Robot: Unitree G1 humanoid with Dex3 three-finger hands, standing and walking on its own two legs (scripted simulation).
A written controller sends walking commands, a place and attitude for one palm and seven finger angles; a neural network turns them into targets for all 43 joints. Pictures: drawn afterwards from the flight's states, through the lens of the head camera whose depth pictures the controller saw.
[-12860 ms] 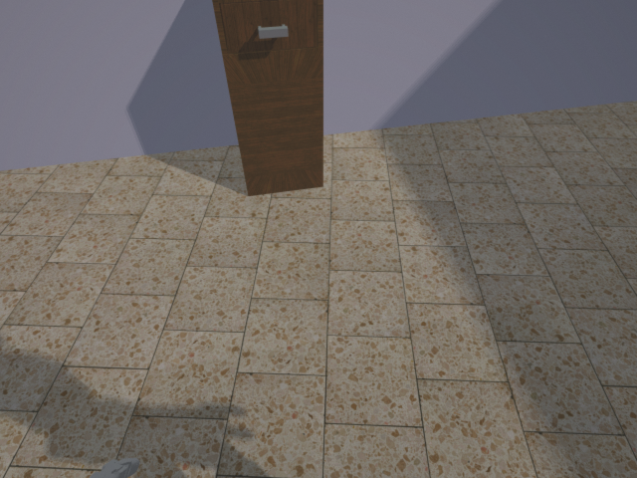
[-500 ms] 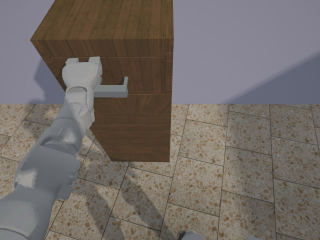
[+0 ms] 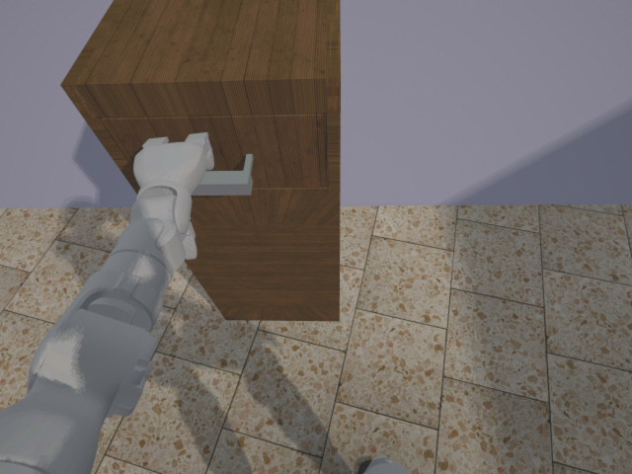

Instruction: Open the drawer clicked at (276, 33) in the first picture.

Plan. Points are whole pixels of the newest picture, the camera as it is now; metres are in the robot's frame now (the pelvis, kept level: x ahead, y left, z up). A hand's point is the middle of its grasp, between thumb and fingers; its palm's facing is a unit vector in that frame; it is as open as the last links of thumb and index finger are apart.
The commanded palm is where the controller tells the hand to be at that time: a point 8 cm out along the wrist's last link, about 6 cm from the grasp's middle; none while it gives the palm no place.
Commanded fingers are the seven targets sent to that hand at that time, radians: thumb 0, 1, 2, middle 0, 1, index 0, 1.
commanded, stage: move the hooked fingers above the handle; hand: left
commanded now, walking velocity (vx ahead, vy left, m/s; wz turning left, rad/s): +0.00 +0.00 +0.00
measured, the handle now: (220, 171) +0.56 +0.13 +0.01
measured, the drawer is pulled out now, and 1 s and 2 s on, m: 0.00 0.00 0.00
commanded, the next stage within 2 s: none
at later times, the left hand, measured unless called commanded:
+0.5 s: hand (193, 203) +0.47 +0.15 +0.05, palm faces -0.21 +0.00 -0.98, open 13.9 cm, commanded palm +0.47 +0.14 +0.13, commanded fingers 0.00 -0.50 0.30 -0.30 -1.20 -0.30 -1.20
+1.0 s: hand (207, 202) +0.46 +0.13 +0.06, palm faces -0.16 -0.03 -0.99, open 13.9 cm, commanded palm +0.47 +0.14 +0.13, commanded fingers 0.00 -0.50 0.30 -0.30 -1.20 -0.30 -1.20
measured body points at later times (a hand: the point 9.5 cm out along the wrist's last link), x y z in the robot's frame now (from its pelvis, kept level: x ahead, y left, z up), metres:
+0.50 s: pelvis +0.00 +0.00 +0.00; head +0.08 -0.03 +0.44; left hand +0.47 +0.15 +0.10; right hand +0.05 -0.27 -0.14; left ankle -0.05 +0.11 -0.72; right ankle +0.03 -0.11 -0.72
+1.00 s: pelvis +0.00 +0.00 +0.00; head +0.08 -0.01 +0.45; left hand +0.46 +0.13 +0.11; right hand +0.05 -0.26 -0.14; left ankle -0.05 +0.11 -0.72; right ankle +0.03 -0.12 -0.72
